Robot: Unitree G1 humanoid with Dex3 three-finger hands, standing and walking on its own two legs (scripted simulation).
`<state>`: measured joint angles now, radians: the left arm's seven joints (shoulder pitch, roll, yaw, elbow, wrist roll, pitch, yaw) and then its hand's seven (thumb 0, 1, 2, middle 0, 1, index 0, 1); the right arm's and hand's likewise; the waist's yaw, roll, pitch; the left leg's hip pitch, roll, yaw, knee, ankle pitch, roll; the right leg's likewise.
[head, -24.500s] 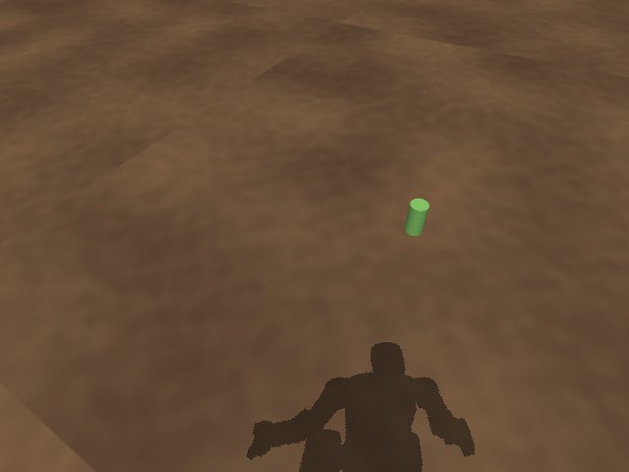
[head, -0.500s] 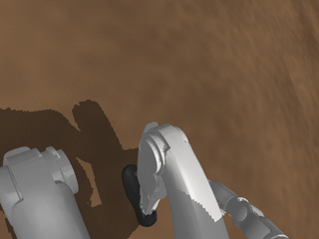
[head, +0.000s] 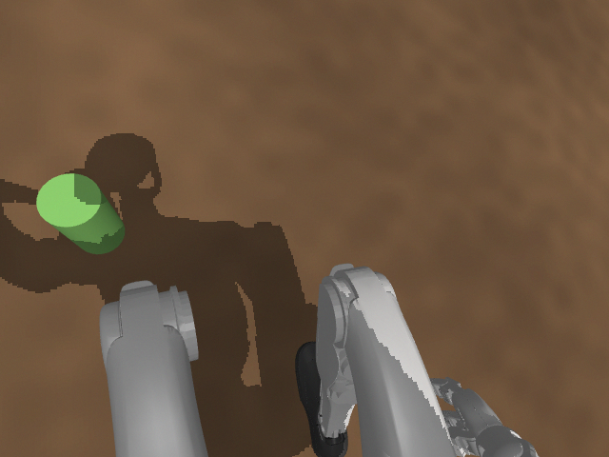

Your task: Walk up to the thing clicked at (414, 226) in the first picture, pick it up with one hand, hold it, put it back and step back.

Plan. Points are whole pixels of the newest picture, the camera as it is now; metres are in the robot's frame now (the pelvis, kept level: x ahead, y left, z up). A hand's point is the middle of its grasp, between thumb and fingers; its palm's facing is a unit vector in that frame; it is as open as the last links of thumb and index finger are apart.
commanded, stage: home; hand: left
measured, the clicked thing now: (86, 218) +0.44 +0.29 -0.26
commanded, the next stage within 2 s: none
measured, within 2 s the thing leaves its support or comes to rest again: neither
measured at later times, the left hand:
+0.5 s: hand out of the picture +0.27 +0.32 +0.10, palm faces +0.32 -0.84 -0.45, open 17.5 cm
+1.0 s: hand out of the picture +0.23 +0.24 +0.30, palm faces +0.33 -0.89 -0.32, open 17.5 cm
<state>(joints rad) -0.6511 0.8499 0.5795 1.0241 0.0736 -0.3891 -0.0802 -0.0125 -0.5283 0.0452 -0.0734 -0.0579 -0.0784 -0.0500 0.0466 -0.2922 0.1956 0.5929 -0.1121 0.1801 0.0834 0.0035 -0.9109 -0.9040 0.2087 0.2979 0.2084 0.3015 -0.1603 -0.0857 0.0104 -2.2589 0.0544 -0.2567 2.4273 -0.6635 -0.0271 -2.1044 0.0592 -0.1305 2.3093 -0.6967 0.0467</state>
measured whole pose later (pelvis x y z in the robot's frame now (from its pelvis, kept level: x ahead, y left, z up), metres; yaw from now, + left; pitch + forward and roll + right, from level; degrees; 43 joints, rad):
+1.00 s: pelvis +0.09 +0.01 +0.37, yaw +12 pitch +13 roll -3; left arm 0.41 0.23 0.01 0.03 -0.02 0.29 0.19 -0.01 -0.56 0.04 -0.06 -0.05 -0.06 -0.05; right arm 0.29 -0.20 0.03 0.49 0.03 -0.03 -0.18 0.01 -0.90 -0.90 0.21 0.30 0.21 0.30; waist -0.05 0.04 -0.18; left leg -0.81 0.06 -0.04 1.09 -0.50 -0.01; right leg -0.72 -0.01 -0.04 1.02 -0.52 0.03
